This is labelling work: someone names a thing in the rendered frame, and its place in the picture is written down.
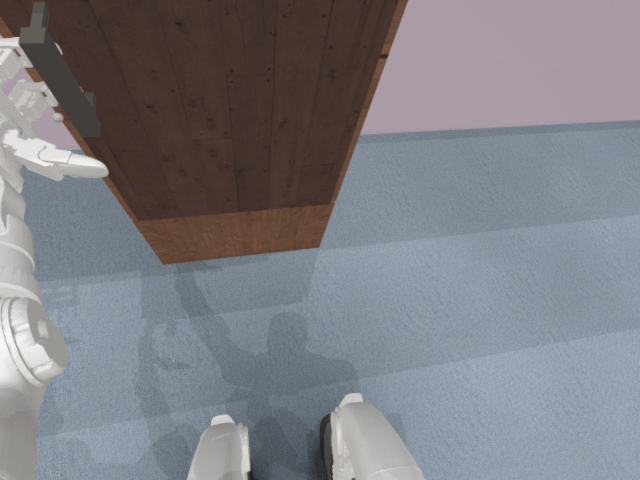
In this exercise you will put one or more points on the robot left hand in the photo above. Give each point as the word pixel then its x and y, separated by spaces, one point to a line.
pixel 26 104

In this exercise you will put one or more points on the handle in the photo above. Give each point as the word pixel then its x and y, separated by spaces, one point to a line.
pixel 41 50

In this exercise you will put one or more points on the robot left forearm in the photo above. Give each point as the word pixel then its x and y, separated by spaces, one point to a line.
pixel 16 242

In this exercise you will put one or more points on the left robot thigh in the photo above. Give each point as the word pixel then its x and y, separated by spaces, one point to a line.
pixel 222 453

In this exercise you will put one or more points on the left robot upper arm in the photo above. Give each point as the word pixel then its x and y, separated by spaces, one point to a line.
pixel 32 352

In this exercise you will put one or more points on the right robot thigh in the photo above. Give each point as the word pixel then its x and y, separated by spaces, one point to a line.
pixel 377 452

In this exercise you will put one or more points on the robot thigh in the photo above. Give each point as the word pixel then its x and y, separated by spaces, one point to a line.
pixel 222 453
pixel 377 452

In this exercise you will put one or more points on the cupboard door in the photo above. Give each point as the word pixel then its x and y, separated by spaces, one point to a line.
pixel 219 106

